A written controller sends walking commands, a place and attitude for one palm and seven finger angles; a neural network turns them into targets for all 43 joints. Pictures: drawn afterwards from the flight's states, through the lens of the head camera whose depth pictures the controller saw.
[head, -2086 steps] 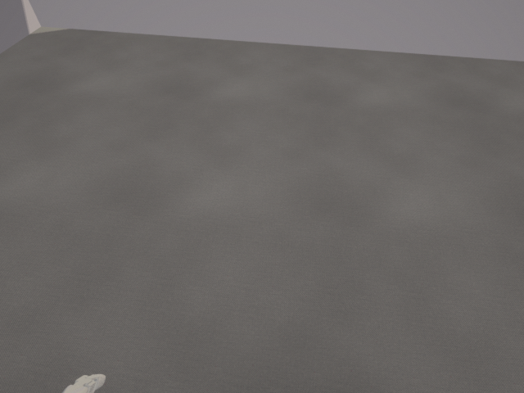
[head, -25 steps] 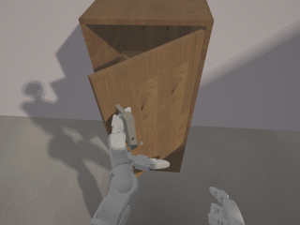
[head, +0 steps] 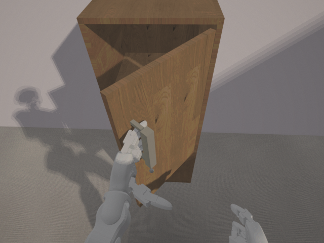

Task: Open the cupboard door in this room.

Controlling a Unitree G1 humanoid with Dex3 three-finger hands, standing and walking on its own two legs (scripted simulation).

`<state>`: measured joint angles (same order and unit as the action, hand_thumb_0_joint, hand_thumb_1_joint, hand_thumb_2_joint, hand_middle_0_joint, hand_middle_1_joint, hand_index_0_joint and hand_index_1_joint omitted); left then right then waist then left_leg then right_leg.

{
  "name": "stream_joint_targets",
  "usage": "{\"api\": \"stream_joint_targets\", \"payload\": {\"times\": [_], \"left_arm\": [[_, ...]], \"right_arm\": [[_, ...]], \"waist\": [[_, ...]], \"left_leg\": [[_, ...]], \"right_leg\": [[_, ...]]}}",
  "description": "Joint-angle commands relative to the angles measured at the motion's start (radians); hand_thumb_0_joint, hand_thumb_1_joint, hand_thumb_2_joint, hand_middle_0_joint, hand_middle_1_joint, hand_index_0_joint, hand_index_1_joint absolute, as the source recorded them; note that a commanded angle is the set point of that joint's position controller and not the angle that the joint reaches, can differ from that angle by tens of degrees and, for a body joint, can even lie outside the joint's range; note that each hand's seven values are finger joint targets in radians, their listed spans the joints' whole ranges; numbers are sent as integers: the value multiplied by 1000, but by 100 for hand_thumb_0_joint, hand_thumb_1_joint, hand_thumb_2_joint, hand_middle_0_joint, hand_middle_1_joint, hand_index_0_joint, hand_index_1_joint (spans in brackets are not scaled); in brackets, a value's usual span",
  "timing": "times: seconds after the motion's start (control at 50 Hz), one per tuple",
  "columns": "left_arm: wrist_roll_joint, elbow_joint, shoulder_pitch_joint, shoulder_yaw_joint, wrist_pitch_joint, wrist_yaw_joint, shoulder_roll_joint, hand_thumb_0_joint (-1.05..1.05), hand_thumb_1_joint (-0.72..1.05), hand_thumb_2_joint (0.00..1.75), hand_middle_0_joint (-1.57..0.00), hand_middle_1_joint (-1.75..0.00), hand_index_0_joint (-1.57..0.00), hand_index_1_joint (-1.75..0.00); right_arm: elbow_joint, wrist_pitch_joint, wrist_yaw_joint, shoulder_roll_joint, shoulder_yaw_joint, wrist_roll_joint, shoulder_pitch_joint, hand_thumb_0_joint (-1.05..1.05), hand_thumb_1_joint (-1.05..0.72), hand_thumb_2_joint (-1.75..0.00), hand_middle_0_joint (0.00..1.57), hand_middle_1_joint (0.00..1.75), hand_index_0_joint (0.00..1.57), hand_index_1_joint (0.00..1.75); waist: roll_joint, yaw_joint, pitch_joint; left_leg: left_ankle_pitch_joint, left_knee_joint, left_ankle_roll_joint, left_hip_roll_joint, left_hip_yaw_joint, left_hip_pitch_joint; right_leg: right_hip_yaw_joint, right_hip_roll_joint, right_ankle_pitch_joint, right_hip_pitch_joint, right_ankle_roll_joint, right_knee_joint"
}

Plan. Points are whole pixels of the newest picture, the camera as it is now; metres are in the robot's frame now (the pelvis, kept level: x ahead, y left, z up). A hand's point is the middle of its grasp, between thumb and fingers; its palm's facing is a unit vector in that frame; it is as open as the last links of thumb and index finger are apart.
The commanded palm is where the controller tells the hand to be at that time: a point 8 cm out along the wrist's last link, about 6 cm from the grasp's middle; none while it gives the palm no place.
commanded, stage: slide the hand sideways off the handle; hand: left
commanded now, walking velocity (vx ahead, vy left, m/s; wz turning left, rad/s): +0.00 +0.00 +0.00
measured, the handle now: (143, 144) +0.33 +0.07 +0.08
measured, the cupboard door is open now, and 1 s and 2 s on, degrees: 50 49 49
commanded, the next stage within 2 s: draw the hand back to the body in 0.74 s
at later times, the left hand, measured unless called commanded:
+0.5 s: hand (125, 192) +0.21 +0.09 +0.08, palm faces -0.03 -1.00 -0.01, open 16.2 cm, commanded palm +0.17 +0.15 +0.08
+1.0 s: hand (103, 200) +0.19 +0.13 +0.09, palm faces -0.02 -1.00 -0.04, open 16.3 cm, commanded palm +0.16 +0.19 +0.10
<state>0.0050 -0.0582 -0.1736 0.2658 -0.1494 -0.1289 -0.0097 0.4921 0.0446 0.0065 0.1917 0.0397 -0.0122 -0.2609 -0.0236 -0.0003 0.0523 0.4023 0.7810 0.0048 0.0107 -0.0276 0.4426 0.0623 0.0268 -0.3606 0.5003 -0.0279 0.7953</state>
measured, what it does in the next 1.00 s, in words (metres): stands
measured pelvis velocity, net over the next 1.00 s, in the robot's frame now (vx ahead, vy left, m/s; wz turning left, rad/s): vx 0.01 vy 0.01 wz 0.02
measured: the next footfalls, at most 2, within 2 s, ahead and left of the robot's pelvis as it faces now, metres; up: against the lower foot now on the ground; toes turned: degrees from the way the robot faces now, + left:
none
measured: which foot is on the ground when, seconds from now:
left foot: down 0.00-1.00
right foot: down 0.00-1.00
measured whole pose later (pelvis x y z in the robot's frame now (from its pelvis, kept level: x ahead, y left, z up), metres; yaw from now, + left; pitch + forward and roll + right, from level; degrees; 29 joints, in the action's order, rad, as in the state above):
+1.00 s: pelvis +0.01 +0.01 -0.02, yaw +1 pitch +7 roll -1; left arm 0.15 -0.44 -0.60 0.05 -0.19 0.10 -0.16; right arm 0.41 0.15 -0.04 0.21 0.03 0.02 -0.29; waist -0.05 0.02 0.10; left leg 0.50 0.97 0.00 0.02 0.01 0.59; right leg 0.09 0.03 -0.45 0.62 -0.02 0.94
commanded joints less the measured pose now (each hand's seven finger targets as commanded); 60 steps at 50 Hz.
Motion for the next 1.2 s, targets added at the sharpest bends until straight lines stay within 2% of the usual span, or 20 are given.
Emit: {"api": "stream_joint_targets", "payload": {"times": [0.0, 0.06, 0.1, 0.26, 0.32, 0.44, 0.5, 0.56, 0.6, 0.66, 0.72, 0.74, 0.82, 0.86, 0.9, 0.96, 0.98, 1.02, 1.1, 1.18], "left_arm": [[13, -303, 47, -65, -63, 9, -26, 0, -50, 30, -15, -30, -15, -30], [26, -345, -29, -57, -66, 25, -18, 0, -50, 30, -15, -30, -15, -30], [34, -369, -58, -89, -73, 33, -50, 0, -50, 30, -15, -30, -15, -30], [45, -472, -189, -100, -109, 88, -78, 0, -50, 30, -15, -30, -15, -30], [56, -494, -265, -117, -117, 110, -93, 0, -50, 30, -15, -30, -15, -30], [80, -529, -367, -167, -121, 149, -135, 0, -50, 30, -15, -30, -15, -30], [96, -558, -402, -178, -129, 171, -145, 0, -50, 30, -15, -30, -15, -30], [115, -559, -414, -197, -141, 201, -159, 0, -50, 30, -15, -30, -15, -30], [130, -589, -439, -188, -154, 224, -153, 0, -50, 30, -15, -30, -15, -30], [146, -591, -472, -224, -161, 244, -183, 0, -50, 30, -15, -30, -15, -30], [159, -602, -459, -210, -164, 255, -168, 0, -50, 30, -15, -30, -15, -30], [157, -595, -455, -218, -163, 252, -178, 0, -50, 30, -15, -30, -15, -30], [149, -589, -402, -210, -152, 240, -176, 0, -50, 30, -15, -30, -15, -30], [148, -621, -418, -247, -141, 227, -212, 0, -50, 30, -15, -30, -15, -30], [150, -656, -409, -249, -128, 222, -210, 0, -50, 30, -15, -30, -15, -30], [164, -608, -426, -297, -87, 219, -230, 0, -50, 30, -15, -30, -15, -30], [172, -616, -408, -284, -78, 226, -216, 0, -50, 30, -15, -30, -15, -30], [188, -620, -413, -317, -57, 239, -239, 0, -50, 30, -15, -30, -15, -30], [207, -659, -389, -319, -27, 262, -240, 0, -50, 30, -15, -30, -15, -30], [227, -641, -397, -386, -2, 280, -276, 0, -50, 30, -15, -30, -15, -30]], "right_arm": [[-200, 54, -9, 91, -31, 7, 132, 0, -90, -90, 20, 30, 20, 30], [-210, 64, -10, 93, -33, 8, 121, 0, -90, -90, 20, 30, 20, 30], [-209, 70, -13, 96, -34, 6, 112, 0, -90, -90, 20, 30, 20, 30], [-226, 96, -17, 105, -42, 8, 80, 0, -90, -90, 20, 30, 20, 30], [-233, 107, -18, 107, -45, 9, 60, 0, -90, -90, 20, 30, 20, 30], [-251, 119, -25, 113, -48, 14, 52, 0, -90, -90, 20, 30, 20, 30], [-254, 128, -27, 113, -50, 17, 48, 0, -90, -90, 20, 30, 20, 30], [-252, 136, -35, 118, -54, 21, 48, 0, -90, -90, 20, 30, 20, 30], [-260, 146, -35, 118, -54, 23, 47, 0, -90, -90, 20, 30, 20, 30], [-256, 154, -40, 121, -60, 28, 44, 0, -90, -90, 20, 30, 20, 30], [-262, 161, -42, 123, -59, 30, 42, 0, -90, -90, 20, 30, 20, 30], [-263, 162, -45, 125, -60, 32, 41, 0, -90, -90, 20, 30, 20, 30], [-265, 171, -51, 128, -56, 33, 43, 0, -90, -90, 20, 30, 20, 30], [-270, 170, -54, 127, -58, 34, 44, 0, -90, -90, 20, 30, 20, 30], [-274, 172, -54, 121, -51, 38, 45, 0, -90, -90, 20, 30, 20, 30], [-259, 169, -61, 120, -48, 45, 55, 0, -90, -90, 20, 30, 20, 30], [-259, 171, -62, 121, -44, 45, 59, 0, -90, -90, 20, 30, 20, 30], [-251, 176, -67, 125, -41, 47, 60, 0, -90, -90, 20, 30, 20, 30], [-246, 192, -69, 128, -32, 51, 69, 0, -90, -90, 20, 30, 20, 30], [-227, 198, -75, 132, -32, 53, 74, 0, -90, -90, 20, 30, 20, 30]], "waist": [[69, 31, 149], [92, 22, 138], [103, 22, 140], [53, 11, 162], [69, 13, 177], [92, 18, 160], [56, 18, 171], [97, 7, 156], [50, 9, 167], [55, 12, 171], [46, 6, 152], [64, 4, 144], [46, 0, 127], [38, 19, 174], [-1, 22, 189], [51, 25, 149], [52, 17, 132], [34, 24, 131], [-13, 25, 122], [29, 33, 107]], "left_leg": [[-93, -116, -23, -33, 14, 18], [-111, -104, -24, -30, 20, 18], [-104, -94, -23, -32, 20, 34], [-166, -47, -24, -33, 29, 44], [-192, -29, -23, -32, 32, 55], [-175, -3, -24, -33, 33, 100], [-172, 13, -22, -35, 34, 115], [-157, 35, -23, -34, 39, 141], [-148, 39, -22, -36, 38, 139], [-154, 51, -22, -35, 43, 152], [-124, 56, -21, -35, 46, 165], [-113, 59, -21, -34, 48, 173], [-67, 62, -20, -34, 51, 183], [-89, 51, -23, -32, 51, 161], [-110, 33, -22, -31, 51, 137], [-100, 16, -22, -25, 56, 142], [-91, 9, -23, -25, 55, 138], [-96, -1, -21, -25, 53, 124], [-114, -33, -20, -22, 61, 78], [-133, -48, -20, -21, 62, 65]], "right_leg": [[-47, -8, 88, -152, -2, -162], [-36, -13, 119, -141, 1, -151], [-45, -11, 114, -140, 5, -146], [-34, -16, 209, -117, 4, -85], [-29, -16, 254, -117, 7, -62], [-39, -16, 238, -101, 13, -51], [-44, -13, 233, -97, 14, -42], [-65, -10, 211, -87, 19, -51], [-58, -10, 189, -71, 17, -39], [-54, -13, 181, -65, 14, -26], [-50, -14, 130, -32, 14, -26], [-47, -17, 105, -20, 14, -25], [-50, -16, 16, 14, 10, -33], [-47, -20, 43, -22, 7, -27], [-31, -20, 80, -39, 6, -19], [-25, -28, 67, -45, 9, -46], [-27, -26, 60, -43, 13, -57], [-25, -25, 69, -57, 12, -67], [-4, -29, 92, -68, 11, -76], [-2, -30, 113, -99, 13, -99]]}}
